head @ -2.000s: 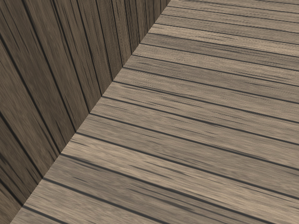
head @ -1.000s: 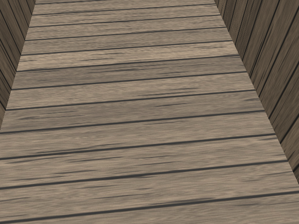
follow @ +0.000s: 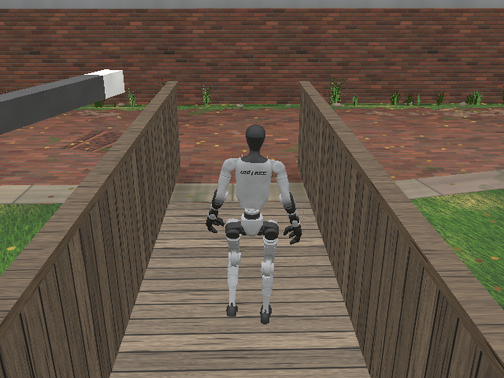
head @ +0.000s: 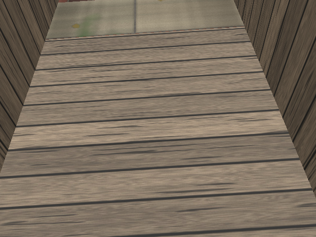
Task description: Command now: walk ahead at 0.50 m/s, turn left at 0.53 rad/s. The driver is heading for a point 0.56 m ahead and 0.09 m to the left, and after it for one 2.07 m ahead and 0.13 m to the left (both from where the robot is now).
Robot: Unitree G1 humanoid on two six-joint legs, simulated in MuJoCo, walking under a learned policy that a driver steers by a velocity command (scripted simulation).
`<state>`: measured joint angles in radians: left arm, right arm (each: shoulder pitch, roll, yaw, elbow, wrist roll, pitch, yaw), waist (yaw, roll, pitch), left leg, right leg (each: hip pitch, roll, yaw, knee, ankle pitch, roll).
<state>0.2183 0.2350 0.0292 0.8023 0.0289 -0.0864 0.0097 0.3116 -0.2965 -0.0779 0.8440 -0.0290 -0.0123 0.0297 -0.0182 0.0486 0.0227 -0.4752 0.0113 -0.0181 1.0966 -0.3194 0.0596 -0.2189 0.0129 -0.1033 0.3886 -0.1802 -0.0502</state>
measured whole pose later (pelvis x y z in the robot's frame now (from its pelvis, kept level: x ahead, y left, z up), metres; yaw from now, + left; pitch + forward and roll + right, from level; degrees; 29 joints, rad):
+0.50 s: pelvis +0.24 +0.08 -0.01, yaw +19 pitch +1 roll +0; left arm 0.27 0.25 0.04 0.81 0.03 -0.06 -0.01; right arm 0.20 -0.28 -0.06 0.78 -0.01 -0.01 0.01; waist 0.03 -0.01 0.07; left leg -0.31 -0.11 0.04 0.50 -0.20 0.13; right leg -0.41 -0.10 -0.02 1.21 -0.35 0.01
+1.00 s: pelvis +0.48 +0.11 -0.02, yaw +12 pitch +0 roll +0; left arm 0.18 0.26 0.04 0.80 0.00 -0.03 -0.01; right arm 0.26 -0.24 -0.02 0.86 -0.02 -0.04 -0.03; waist -0.02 0.01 0.10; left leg -0.34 -0.07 0.01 1.24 -0.47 0.01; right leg -0.41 0.10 -0.05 0.51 -0.10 -0.11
